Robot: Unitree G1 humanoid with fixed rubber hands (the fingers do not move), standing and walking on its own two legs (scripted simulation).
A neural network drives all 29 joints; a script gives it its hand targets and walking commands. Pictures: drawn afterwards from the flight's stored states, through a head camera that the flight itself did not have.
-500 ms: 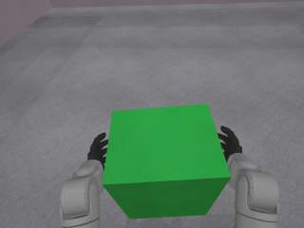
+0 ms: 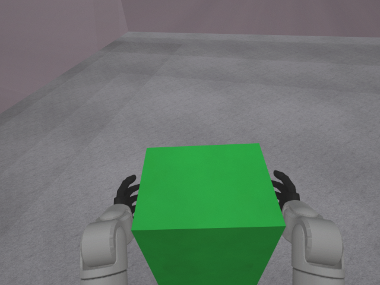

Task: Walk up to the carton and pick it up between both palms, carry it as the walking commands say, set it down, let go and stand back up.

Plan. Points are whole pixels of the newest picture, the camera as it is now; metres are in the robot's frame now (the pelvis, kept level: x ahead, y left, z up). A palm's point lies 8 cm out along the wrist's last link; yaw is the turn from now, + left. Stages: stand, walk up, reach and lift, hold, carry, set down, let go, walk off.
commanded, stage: carry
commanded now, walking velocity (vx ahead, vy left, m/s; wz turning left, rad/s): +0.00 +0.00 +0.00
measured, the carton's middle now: (205, 221) +0.27 +0.00 +0.02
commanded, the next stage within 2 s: none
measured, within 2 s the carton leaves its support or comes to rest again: neither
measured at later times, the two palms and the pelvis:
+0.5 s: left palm (96, 234) +0.21 +0.20 +0.08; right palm (265, 214) +0.24 -0.11 +0.09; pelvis -0.04 +0.02 +0.01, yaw +4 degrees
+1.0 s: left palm out of the picture +0.11 +0.17 +0.05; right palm (261, 220) +0.25 -0.11 +0.06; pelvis -0.06 -0.08 -0.02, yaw +23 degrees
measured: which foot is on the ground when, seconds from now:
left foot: down 0.00-0.64, up 0.66-0.92, down 0.94-1.00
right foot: down 0.00-0.28, up 0.30-0.60, down 0.62-0.94, up 0.96-1.00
